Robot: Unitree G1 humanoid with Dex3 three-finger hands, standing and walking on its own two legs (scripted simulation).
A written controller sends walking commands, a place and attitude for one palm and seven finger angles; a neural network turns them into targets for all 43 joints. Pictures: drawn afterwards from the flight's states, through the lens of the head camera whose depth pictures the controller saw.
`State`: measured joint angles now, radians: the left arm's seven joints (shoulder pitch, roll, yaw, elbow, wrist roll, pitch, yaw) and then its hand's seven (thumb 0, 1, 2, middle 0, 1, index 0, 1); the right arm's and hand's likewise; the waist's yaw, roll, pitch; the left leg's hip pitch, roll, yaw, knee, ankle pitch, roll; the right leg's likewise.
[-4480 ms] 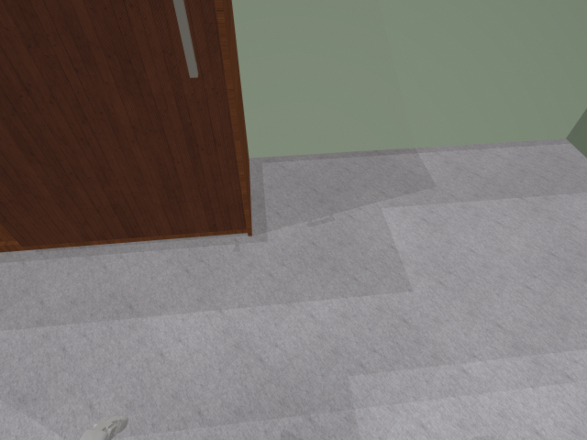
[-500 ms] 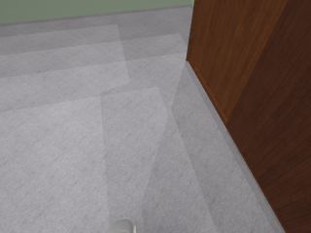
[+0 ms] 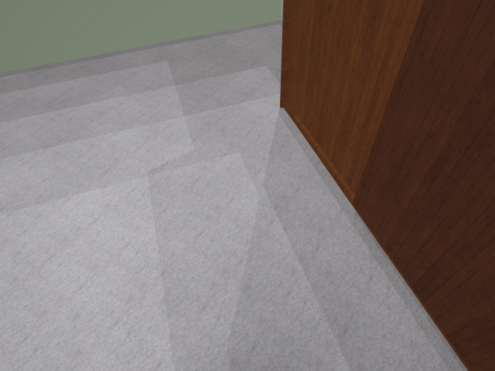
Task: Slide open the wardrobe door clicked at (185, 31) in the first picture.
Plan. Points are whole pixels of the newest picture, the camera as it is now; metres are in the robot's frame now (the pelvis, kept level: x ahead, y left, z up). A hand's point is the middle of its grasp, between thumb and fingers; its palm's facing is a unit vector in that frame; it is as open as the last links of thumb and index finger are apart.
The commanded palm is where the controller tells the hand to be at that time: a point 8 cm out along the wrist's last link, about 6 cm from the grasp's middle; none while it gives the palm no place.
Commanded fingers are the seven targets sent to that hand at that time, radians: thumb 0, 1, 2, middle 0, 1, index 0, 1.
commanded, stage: turn to face it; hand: right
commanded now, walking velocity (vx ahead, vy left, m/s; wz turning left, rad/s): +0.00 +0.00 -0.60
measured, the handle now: out of the picture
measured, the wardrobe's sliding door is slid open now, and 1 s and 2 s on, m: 0.00 0.00 0.00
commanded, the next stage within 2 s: take the last steps up to it in 1.82 s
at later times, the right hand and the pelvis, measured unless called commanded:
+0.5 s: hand out of the picture +0.01 -0.18 -0.14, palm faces +0.29 +0.91 -0.29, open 7.3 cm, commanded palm none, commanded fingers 0.00 -0.90 -0.90 0.20 0.30 0.20 0.30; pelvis -0.04 +0.05 +0.01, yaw -15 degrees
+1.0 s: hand out of the picture -0.19 -0.16 -0.18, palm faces +0.60 +0.77 -0.23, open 7.3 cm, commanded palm none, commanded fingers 0.00 -0.90 -0.90 0.20 0.30 0.20 0.30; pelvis -0.08 +0.02 +0.00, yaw -35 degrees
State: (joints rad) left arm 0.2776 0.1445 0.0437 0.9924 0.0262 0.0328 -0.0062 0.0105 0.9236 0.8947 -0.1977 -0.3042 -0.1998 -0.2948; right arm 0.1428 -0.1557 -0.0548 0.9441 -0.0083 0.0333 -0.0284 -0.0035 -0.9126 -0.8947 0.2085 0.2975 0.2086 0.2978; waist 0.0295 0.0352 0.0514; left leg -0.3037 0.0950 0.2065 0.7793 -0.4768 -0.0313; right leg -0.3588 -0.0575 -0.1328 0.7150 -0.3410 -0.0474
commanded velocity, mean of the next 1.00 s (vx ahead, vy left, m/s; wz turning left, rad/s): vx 0.00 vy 0.00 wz -0.60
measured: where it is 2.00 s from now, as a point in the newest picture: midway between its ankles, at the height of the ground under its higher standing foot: outside the picture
